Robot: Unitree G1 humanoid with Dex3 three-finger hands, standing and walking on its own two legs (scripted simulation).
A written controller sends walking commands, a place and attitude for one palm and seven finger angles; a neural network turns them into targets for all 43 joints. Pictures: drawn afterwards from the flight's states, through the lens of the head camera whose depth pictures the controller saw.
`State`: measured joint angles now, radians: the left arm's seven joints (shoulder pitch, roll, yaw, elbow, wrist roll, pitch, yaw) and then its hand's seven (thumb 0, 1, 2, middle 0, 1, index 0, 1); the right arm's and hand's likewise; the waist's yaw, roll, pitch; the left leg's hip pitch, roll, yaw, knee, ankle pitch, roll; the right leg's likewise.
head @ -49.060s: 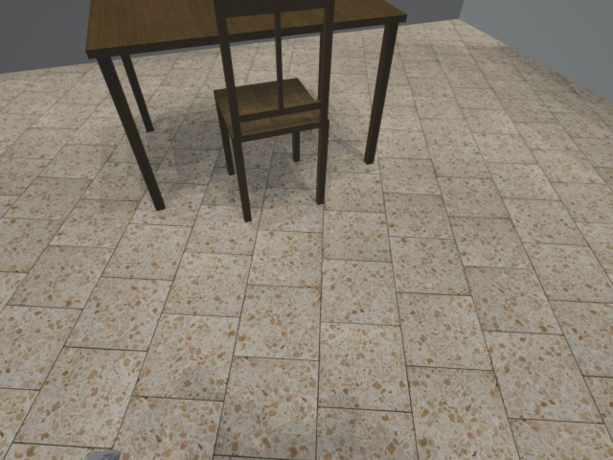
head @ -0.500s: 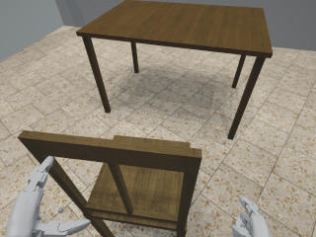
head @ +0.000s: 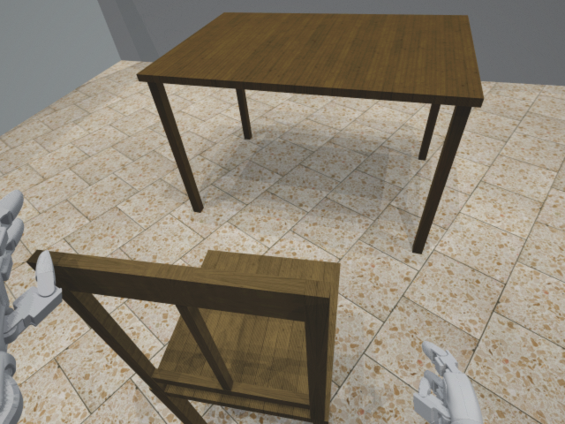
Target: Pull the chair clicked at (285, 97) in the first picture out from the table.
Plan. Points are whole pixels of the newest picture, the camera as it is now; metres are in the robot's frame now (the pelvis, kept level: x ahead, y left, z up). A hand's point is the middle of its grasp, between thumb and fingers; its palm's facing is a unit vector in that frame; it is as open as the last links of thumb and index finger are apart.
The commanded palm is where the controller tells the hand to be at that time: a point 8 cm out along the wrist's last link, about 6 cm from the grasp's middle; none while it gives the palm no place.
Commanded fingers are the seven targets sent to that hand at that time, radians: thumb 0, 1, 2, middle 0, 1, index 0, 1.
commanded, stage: draw the hand back to the body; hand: left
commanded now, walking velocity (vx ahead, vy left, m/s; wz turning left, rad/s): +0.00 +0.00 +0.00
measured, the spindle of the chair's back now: (210, 350) +0.24 +0.16 -0.07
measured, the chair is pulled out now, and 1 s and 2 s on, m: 0.69 0.69 0.69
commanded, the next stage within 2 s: step back with the hand held close in 0.26 s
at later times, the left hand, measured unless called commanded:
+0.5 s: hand (53, 289) +0.20 +0.27 +0.18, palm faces +0.46 -0.76 -0.46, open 7.5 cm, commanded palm +0.14 +0.30 +0.18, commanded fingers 0.00 0.90 0.90 -0.20 -0.30 -0.20 -0.30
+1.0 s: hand (8, 363) +0.12 +0.28 +0.17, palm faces +0.44 -0.75 -0.49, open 7.4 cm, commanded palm +0.07 +0.31 +0.18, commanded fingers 0.00 0.90 0.90 -0.20 -0.30 -0.20 -0.30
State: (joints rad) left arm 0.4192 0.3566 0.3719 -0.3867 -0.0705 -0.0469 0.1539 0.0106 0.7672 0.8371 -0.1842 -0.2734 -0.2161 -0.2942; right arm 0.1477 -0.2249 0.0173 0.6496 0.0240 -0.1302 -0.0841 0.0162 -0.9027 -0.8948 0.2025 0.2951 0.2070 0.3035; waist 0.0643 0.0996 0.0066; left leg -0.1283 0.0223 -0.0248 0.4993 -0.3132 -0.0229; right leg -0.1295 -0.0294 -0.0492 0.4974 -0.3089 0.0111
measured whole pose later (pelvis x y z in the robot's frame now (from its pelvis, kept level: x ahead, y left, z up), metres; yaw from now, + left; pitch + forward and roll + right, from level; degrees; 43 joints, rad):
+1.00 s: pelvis -0.08 +0.02 -0.01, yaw -1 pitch +0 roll -1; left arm 0.56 0.40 0.41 -0.52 -0.05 -0.16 0.18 0.02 0.88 0.90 -0.21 -0.30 -0.21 -0.31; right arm 0.20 -0.21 -0.01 0.59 0.02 -0.06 -0.09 0.02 -0.90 -0.89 0.20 0.29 0.21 0.30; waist 0.03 0.04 0.03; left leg -0.36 0.02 -0.01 0.61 -0.28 0.00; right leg -0.33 -0.03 -0.03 0.52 -0.19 0.02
